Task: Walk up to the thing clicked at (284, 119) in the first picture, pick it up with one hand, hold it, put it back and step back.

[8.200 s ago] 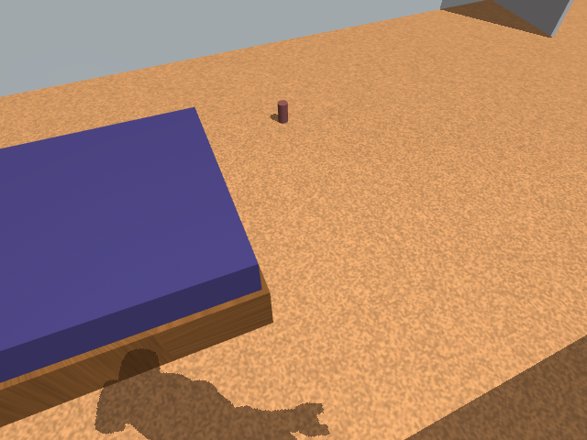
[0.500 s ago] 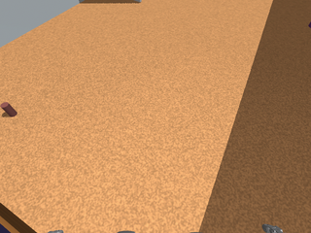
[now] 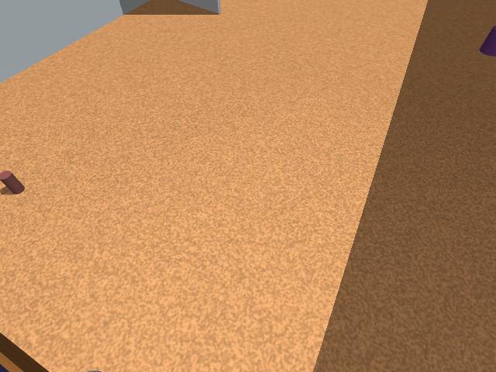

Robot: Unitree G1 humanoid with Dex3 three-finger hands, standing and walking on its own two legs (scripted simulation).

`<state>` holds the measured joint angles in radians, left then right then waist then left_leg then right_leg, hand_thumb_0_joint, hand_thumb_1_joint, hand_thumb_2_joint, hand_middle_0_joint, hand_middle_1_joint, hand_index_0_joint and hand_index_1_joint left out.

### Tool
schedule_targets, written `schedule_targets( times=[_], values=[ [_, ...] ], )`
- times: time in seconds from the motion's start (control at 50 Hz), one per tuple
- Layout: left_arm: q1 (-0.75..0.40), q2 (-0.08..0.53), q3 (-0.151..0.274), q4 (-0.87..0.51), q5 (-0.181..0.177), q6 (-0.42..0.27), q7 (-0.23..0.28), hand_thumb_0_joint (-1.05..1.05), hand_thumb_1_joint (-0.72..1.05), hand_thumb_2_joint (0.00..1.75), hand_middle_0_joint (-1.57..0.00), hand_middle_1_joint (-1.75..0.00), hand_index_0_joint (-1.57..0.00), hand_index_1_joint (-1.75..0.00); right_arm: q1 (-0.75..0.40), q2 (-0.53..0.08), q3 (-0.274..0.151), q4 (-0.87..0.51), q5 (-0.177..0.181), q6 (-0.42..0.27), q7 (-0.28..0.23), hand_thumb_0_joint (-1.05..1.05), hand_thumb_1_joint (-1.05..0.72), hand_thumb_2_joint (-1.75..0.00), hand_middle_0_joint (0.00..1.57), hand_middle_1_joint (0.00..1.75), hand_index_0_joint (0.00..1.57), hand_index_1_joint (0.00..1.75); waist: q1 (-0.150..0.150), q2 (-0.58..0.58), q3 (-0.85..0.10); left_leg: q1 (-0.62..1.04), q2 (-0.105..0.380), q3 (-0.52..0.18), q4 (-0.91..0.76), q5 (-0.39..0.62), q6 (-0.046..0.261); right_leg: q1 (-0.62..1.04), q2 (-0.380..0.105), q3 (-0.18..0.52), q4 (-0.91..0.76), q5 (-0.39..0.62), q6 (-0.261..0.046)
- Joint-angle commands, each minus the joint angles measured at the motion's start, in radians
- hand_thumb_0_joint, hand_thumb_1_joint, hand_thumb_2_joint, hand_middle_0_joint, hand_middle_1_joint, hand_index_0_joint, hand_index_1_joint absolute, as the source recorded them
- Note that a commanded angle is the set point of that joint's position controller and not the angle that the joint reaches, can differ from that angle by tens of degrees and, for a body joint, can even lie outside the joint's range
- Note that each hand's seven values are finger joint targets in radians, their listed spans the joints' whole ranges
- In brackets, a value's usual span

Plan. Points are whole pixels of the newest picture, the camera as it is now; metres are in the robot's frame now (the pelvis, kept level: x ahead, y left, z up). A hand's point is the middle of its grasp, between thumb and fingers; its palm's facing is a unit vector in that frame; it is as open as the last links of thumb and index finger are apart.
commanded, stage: stand
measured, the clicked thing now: (11, 182) +1.03 +1.21 -0.72
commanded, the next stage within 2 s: none
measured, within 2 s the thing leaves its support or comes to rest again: neither
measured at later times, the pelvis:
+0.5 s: pelvis +0.00 +0.00 +0.00, yaw +0 degrees
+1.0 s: pelvis +0.01 +0.00 +0.00, yaw +0 degrees
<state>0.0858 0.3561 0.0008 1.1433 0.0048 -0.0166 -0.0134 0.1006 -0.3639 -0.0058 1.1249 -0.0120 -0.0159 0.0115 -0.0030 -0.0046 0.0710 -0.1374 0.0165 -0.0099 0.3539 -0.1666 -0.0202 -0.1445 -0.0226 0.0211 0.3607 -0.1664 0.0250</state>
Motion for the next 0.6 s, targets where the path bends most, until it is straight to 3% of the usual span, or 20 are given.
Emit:
schedule_targets(
  times=[0.0,0.1,0.16,0.26,0.36,0.58],
  values=[
    [-0.053,0.218,0.037,-0.051,0.003,-0.025,0.016,0.00,0.90,0.90,-0.20,-0.30,-0.20,-0.30,-0.059,-0.210,-0.044,-0.052,0.005,-0.018,-0.008,0.00,-0.90,-0.90,0.20,0.30,0.20,0.30,-0.001,0.014,-0.091,0.000,0.104,-0.091,-0.076,-0.011,0.034,0.020,-0.101,0.090,-0.085,0.011,-0.037],
    [-0.049,0.222,0.037,-0.046,0.001,-0.024,0.016,0.00,0.90,0.90,-0.20,-0.30,-0.20,-0.30,-0.056,-0.203,-0.041,-0.044,0.003,-0.017,-0.006,0.00,-0.90,-0.90,0.20,0.30,0.20,0.30,0.000,0.009,-0.088,-0.007,0.107,-0.091,-0.086,-0.001,0.034,0.022,-0.105,0.091,-0.085,0.016,-0.040],
    [-0.038,0.216,0.037,-0.049,0.002,-0.024,0.015,0.00,0.90,0.90,-0.20,-0.30,-0.20,-0.30,-0.048,-0.206,-0.039,-0.043,0.003,-0.021,-0.008,0.00,-0.90,-0.90,0.20,0.30,0.20,0.30,-0.001,0.019,-0.114,0.007,0.114,-0.089,-0.081,0.083,0.034,0.051,-0.105,0.081,-0.068,0.111,-0.040],
    [-0.031,0.214,0.036,-0.043,0.002,-0.017,0.014,0.00,0.90,0.90,-0.20,-0.30,-0.20,-0.30,-0.053,-0.207,-0.038,-0.040,0.004,-0.018,-0.009,0.00,-0.90,-0.90,0.20,0.30,0.20,0.30,0.001,0.012,-0.071,-0.011,0.107,-0.095,-0.103,-0.029,0.030,0.003,-0.096,0.080,-0.087,0.003,-0.038],
    [-0.028,0.221,0.037,-0.049,0.003,-0.020,0.014,0.00,0.90,0.90,-0.20,-0.30,-0.20,-0.30,-0.041,-0.205,-0.038,-0.040,0.003,-0.015,-0.007,0.00,-0.90,-0.90,0.20,0.30,0.20,0.30,-0.003,0.000,-0.075,-0.001,0.105,-0.093,-0.095,-0.023,0.032,-0.009,-0.099,0.085,-0.091,-0.011,-0.039],
    [-0.017,0.217,0.036,-0.056,0.002,-0.021,0.016,0.00,0.90,0.90,-0.20,-0.30,-0.20,-0.30,-0.045,-0.202,-0.034,-0.040,0.004,-0.017,-0.010,0.00,-0.90,-0.90,0.20,0.30,0.20,0.30,0.000,0.003,-0.113,0.030,0.110,-0.084,-0.072,0.084,0.035,0.024,-0.107,0.081,-0.076,0.105,-0.040]
  ],
)
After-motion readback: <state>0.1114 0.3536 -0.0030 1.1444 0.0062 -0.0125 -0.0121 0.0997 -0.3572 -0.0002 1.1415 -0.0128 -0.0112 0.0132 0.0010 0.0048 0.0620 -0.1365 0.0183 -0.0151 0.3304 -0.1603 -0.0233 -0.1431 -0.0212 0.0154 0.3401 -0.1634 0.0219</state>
